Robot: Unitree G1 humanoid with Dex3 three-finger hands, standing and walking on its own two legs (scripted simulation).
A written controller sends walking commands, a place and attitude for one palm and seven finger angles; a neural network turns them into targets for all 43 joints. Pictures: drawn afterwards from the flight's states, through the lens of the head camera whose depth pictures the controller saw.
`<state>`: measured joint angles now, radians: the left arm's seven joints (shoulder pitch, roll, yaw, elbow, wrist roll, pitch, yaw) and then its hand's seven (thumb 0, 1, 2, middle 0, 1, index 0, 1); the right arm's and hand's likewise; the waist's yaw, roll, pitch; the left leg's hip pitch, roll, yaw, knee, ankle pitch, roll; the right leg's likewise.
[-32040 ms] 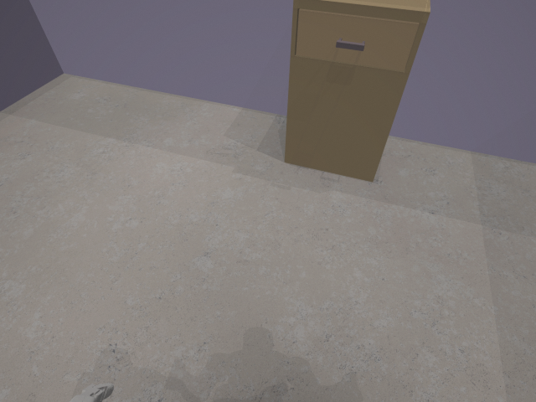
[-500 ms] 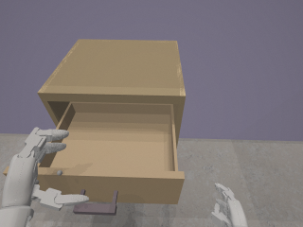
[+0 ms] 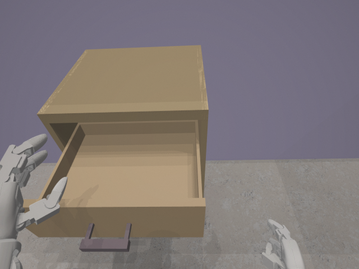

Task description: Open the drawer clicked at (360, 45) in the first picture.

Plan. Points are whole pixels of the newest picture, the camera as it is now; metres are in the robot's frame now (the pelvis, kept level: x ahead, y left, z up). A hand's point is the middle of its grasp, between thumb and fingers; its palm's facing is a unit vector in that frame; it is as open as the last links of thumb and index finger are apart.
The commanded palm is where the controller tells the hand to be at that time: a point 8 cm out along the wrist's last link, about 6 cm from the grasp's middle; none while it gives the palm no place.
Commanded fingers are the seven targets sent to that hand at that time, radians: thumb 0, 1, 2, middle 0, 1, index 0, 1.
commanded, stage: draw the hand back to the body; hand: left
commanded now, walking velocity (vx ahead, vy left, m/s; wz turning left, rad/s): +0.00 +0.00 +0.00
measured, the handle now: (107, 236) +0.20 +0.21 -0.05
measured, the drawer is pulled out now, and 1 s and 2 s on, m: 0.27 0.27 0.27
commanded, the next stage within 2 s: step back with the hand held close in 0.26 s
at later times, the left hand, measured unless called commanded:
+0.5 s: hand (45, 198) +0.18 +0.24 +0.16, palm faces +0.40 -0.80 -0.45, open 7.4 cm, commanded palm +0.12 +0.28 +0.18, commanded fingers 0.00 0.90 0.90 -0.20 -0.30 -0.20 -0.30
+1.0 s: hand (19, 225) +0.14 +0.26 +0.16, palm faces +0.37 -0.80 -0.47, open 7.4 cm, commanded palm +0.08 +0.31 +0.18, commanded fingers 0.00 0.90 0.90 -0.20 -0.30 -0.20 -0.30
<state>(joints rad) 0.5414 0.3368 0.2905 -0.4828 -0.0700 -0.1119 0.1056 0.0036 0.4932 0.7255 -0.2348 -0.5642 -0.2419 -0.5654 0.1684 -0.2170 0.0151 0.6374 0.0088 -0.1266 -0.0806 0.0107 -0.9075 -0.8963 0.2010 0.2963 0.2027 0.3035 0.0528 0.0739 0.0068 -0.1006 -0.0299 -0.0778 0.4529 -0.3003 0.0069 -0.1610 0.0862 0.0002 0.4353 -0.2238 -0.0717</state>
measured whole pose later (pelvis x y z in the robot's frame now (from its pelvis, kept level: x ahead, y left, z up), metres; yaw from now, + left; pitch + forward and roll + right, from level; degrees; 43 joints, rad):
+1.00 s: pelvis -0.05 +0.03 -0.01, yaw +0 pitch +2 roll +1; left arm 0.66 0.37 0.38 -0.61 -0.02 -0.17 0.15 0.01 0.89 0.90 -0.21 -0.30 -0.21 -0.31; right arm 0.19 -0.18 0.01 0.53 -0.03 -0.09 -0.07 0.01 -0.91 -0.90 0.20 0.30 0.20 0.30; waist -0.01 -0.02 -0.04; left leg -0.35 -0.08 0.00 0.58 -0.27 0.05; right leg -0.38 0.02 0.02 0.67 -0.31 -0.01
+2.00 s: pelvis -0.27 +0.03 +0.00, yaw +0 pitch +0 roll -2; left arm 0.69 0.39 0.38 -0.66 -0.03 -0.17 0.17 0.02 0.89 0.90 -0.21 -0.31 -0.21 -0.31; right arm 0.30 -0.17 0.01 0.62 0.00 -0.12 -0.04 0.01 -0.91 -0.90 0.20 0.30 0.20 0.30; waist -0.04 -0.05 -0.06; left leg -0.25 0.03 0.05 0.51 -0.27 0.03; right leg -0.49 0.03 -0.03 1.04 -0.37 0.02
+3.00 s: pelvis -0.30 +0.01 +0.00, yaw -1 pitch -1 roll -1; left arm 0.32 0.20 0.02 0.94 0.01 0.04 0.02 -0.02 0.99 0.90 -0.20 -0.30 -0.21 -0.30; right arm 0.28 -0.17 0.02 0.98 -0.02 0.03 -0.02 0.00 -0.91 -0.90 0.20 0.30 0.20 0.30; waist 0.01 -0.04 0.10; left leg -0.23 0.00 0.01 0.50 -0.26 0.02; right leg -0.17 -0.01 -0.10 0.47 -0.29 -0.02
